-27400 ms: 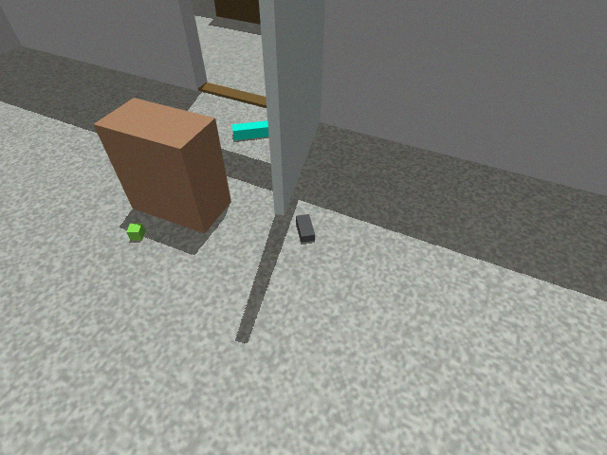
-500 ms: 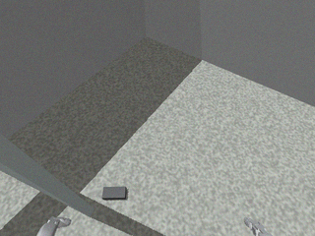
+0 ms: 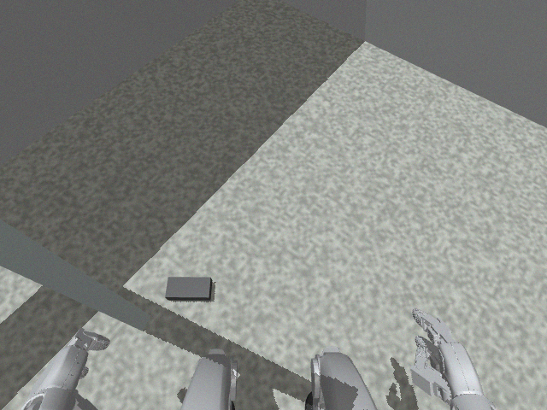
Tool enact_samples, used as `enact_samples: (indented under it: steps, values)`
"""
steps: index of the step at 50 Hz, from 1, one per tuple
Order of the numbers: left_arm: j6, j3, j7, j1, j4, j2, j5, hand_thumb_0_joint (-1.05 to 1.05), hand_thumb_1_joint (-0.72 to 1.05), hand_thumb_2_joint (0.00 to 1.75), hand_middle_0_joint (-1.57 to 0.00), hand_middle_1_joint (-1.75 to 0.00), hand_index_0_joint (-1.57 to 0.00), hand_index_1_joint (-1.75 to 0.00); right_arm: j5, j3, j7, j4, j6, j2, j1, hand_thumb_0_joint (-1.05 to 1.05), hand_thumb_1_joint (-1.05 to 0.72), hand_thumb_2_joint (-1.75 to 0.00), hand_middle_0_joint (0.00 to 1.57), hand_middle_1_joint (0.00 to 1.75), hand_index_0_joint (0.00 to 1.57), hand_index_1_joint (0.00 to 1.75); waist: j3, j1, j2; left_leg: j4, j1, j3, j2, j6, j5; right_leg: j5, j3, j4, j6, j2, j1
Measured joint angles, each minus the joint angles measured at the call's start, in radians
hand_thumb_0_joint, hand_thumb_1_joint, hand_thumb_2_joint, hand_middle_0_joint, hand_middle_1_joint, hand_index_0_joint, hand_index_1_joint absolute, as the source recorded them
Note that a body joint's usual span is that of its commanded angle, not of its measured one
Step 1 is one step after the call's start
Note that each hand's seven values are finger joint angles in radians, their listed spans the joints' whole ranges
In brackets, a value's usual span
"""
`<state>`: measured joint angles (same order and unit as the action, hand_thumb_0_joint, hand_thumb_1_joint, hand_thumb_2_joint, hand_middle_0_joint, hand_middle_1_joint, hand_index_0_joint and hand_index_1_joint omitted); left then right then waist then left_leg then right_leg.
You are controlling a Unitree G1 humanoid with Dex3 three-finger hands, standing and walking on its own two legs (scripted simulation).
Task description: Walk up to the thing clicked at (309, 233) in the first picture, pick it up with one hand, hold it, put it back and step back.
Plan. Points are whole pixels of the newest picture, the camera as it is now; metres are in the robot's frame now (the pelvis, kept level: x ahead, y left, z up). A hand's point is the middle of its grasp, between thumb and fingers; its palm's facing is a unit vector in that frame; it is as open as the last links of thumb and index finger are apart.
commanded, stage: rise first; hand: left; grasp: from above
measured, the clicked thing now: (189, 288) +0.45 +0.25 -0.61
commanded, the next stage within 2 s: none
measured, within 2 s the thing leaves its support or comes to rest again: neither
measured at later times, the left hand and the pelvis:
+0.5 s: hand (141, 322) +0.31 +0.29 -0.34, palm faces -0.51 -0.24 -0.83, open 13.7 cm; pelvis -0.07 +0.00 -0.20, yaw -2 degrees
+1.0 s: hand (154, 297) +0.38 +0.29 -0.42, palm faces -0.47 +0.00 -0.88, open 13.6 cm; pelvis -0.07 +0.01 -0.27, yaw -5 degrees
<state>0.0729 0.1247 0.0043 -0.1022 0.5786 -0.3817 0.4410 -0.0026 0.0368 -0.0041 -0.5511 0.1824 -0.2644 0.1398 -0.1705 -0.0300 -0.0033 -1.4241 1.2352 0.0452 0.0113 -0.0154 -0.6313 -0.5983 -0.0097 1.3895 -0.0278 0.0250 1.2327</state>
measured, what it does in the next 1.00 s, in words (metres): lowers itself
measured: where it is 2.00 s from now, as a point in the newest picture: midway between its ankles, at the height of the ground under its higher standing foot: outside the picture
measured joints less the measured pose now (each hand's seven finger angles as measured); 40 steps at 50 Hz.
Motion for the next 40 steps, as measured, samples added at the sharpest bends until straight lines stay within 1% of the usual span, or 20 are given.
enact_samples:
  steps: [5,9,13,17,21,25,30,35,40]
  values:
    - [-0.107,-0.004,0.018,0.114,0.045,-0.041,0.115,-0.01,-0.52,0.95,-0.11,-1.06,-0.12,-1.04,0.001,0.012,-0.016,-0.028,0.002,-0.023,-0.033,0.01,-0.92,-0.90,0.20,0.30,0.20,0.30,-0.023,-0.002,0.000,-0.187,0.211,0.003,-0.006,-0.004,-0.046,-0.048,0.005,0.191,0.001,0.002,0.214]
    - [-0.159,0.006,0.055,0.224,0.092,-0.073,0.208,-0.01,-0.53,0.96,-0.11,-1.06,-0.12,-1.05,0.004,0.023,-0.026,-0.052,-0.013,-0.033,-0.059,0.01,-0.92,-0.90,0.20,0.30,0.20,0.30,-0.020,-0.003,-0.007,-0.323,0.370,0.007,-0.009,-0.009,-0.067,-0.068,0.008,0.328,0.002,0.001,0.374]
    - [-0.189,0.011,0.086,0.351,0.160,-0.103,0.282,-0.01,-0.54,0.97,-0.12,-1.06,-0.12,-1.05,0.003,0.031,-0.031,-0.085,-0.026,-0.036,-0.071,0.01,-0.93,-0.91,0.20,0.30,0.20,0.30,0.003,0.000,-0.016,-0.433,0.505,0.014,-0.012,-0.013,-0.068,-0.068,0.007,0.437,0.006,-0.001,0.509]
    - [-0.228,0.005,0.095,0.488,0.265,-0.143,0.355,-0.01,-0.54,0.97,-0.13,-1.04,-0.14,-1.04,-0.006,0.028,-0.038,-0.121,-0.039,-0.032,-0.061,0.01,-0.95,-0.91,0.20,0.30,0.20,0.30,0.018,0.000,-0.021,-0.528,0.622,0.024,-0.013,-0.017,-0.062,-0.059,0.003,0.528,0.008,-0.004,0.625]
    - [-0.283,0.001,0.102,0.596,0.356,-0.180,0.426,-0.01,-0.52,0.97,-0.16,-1.01,-0.16,-1.01,-0.018,0.023,-0.045,-0.151,-0.054,-0.022,-0.038,0.01,-0.95,-0.91,0.20,0.30,0.20,0.30,0.036,-0.009,-0.020,-0.613,0.711,0.037,-0.014,-0.018,-0.058,-0.048,-0.004,0.604,0.007,-0.010,0.712]
    - [-0.332,-0.001,0.125,0.675,0.440,-0.216,0.509,-0.01,-0.49,0.96,-0.18,-0.98,-0.17,-0.98,-0.030,0.013,-0.052,-0.175,-0.074,-0.016,-0.015,0.01,-0.93,-0.91,0.20,0.30,0.20,0.30,0.048,-0.030,-0.016,-0.682,0.778,0.048,-0.015,-0.016,-0.052,-0.037,-0.010,0.660,0.002,-0.014,0.772]
    - [-0.374,0.009,0.187,0.758,0.534,-0.264,0.605,-0.01,-0.46,0.97,-0.17,-0.95,-0.16,-0.95,-0.046,0.001,-0.064,-0.190,-0.098,-0.015,0.006,0.01,-0.91,-0.90,0.20,0.30,0.20,0.30,0.059,-0.068,-0.010,-0.751,0.846,0.060,-0.019,-0.012,-0.046,-0.026,-0.017,0.711,-0.006,-0.016,0.828]
    - [-0.378,0.002,0.248,0.824,0.615,-0.300,0.694,-0.01,-0.45,0.98,-0.16,-0.93,-0.15,-0.93,-0.061,-0.008,-0.078,-0.198,-0.128,-0.017,0.017,0.01,-0.89,-0.90,0.20,0.30,0.20,0.30,0.065,-0.102,-0.006,-0.800,0.897,0.064,-0.025,-0.002,-0.045,-0.026,-0.018,0.748,-0.013,-0.014,0.866]
    - [-0.374,-0.010,0.286,0.881,0.683,-0.324,0.759,-0.01,-0.43,0.97,-0.17,-0.88,-0.16,-0.89,-0.077,-0.019,-0.093,-0.205,-0.145,-0.014,0.019,0.00,-0.89,-0.90,0.20,0.30,0.20,0.30,0.068,-0.126,-0.001,-0.837,0.938,0.065,-0.032,0.007,-0.048,-0.033,-0.018,0.778,-0.017,-0.011,0.896]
